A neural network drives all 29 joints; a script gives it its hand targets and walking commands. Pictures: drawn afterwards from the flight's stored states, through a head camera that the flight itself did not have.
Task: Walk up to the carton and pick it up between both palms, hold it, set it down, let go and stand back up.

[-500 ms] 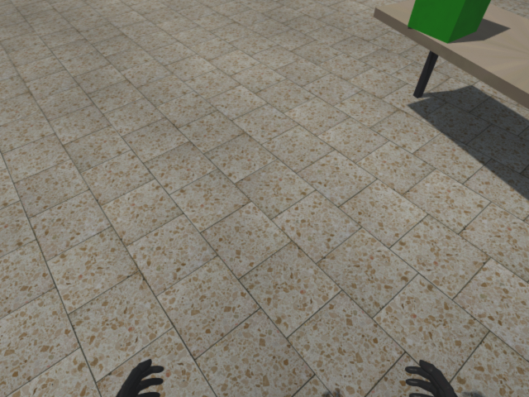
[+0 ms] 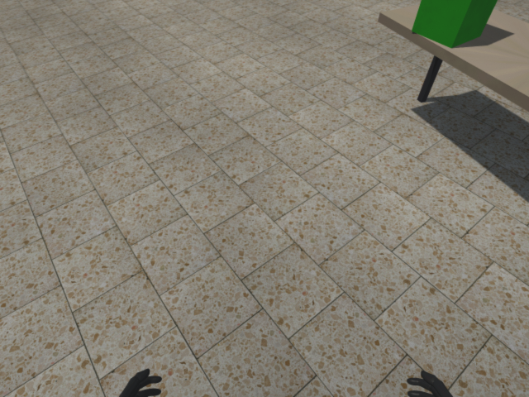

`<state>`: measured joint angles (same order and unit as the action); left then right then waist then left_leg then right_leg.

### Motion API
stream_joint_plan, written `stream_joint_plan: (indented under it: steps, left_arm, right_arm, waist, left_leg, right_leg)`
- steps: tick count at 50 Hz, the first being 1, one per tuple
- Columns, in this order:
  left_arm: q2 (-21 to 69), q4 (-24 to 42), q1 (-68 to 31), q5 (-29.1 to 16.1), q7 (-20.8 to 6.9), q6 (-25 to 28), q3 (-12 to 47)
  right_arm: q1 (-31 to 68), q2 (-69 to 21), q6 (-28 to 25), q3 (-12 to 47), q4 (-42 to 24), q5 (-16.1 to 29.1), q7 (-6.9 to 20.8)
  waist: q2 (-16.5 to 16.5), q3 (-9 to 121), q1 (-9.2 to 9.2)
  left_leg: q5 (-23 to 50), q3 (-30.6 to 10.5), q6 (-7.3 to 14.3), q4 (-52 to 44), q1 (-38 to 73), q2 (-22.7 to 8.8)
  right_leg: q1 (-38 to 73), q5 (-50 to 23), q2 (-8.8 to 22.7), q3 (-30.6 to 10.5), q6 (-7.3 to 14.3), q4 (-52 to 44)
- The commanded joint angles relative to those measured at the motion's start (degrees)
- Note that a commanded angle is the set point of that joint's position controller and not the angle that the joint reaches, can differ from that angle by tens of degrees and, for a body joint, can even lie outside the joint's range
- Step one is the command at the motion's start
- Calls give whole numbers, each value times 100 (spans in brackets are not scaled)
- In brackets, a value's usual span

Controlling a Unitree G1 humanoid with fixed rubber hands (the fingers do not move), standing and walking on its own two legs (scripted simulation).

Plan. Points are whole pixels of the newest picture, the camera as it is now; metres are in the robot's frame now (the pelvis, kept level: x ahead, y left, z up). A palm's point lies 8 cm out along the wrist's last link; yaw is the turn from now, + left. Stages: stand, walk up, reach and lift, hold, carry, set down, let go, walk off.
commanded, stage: stand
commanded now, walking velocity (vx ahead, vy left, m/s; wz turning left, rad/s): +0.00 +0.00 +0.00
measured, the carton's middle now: (457, 2) +1.58 -0.77 -0.03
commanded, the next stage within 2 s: walk up in 1.12 s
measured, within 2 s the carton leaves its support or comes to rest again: neither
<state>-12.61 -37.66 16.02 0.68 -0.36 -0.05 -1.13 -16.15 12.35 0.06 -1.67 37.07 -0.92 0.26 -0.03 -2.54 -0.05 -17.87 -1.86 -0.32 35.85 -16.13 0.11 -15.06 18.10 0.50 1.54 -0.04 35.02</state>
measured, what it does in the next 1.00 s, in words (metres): stands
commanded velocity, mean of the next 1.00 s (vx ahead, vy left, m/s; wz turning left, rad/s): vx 0.00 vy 0.00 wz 0.00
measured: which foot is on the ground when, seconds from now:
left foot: down 0.00-1.00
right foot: down 0.00-1.00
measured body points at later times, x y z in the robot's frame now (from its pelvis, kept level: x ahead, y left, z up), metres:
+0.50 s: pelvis +0.00 +0.00 +0.00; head +0.00 +0.00 +0.45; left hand +0.09 +0.25 -0.11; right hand +0.11 -0.25 -0.11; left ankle +0.02 +0.12 -0.73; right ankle +0.01 -0.12 -0.73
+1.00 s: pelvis +0.00 +0.00 +0.00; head +0.00 +0.00 +0.45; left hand +0.08 +0.25 -0.12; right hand +0.10 -0.25 -0.11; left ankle +0.02 +0.12 -0.73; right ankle +0.01 -0.12 -0.73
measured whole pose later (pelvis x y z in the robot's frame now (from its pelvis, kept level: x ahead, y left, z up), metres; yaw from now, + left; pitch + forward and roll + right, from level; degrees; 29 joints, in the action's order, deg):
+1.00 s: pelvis +0.00 +0.00 +0.00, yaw +2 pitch -2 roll -1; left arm -13.5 -41.4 17.4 0.4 0.0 -0.1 -0.5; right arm -17.6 13.0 0.1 -1.1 39.4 -0.7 -0.1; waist -0.1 -2.0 -0.3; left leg -16.2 -3.7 -0.5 33.9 -15.9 0.7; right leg -14.0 17.0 1.0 2.9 -0.1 32.8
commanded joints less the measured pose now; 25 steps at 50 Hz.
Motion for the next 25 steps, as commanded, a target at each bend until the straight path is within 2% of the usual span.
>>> stream_joint_plan:
  steps: [1, 25]
  left_arm:
    - [-756, 591, -98, -4, 34, 162, -212]
    - [-818, 355, 64, -14, 52, 157, -172]
  right_arm:
    - [97, 737, -171, -236, -594, 3, -38]
    - [-50, 792, -166, -214, -443, 17, -58]
  waist:
    - [-29, 282, -2]
    - [-55, 215, -14]
  left_leg:
    - [683, -471, 202, -713, -1, -392]
    - [675, -582, 208, -824, -78, -386]
  right_leg:
    - [-28, -487, 461, -545, 210, -769]
    - [25, -386, 497, -492, 206, -868]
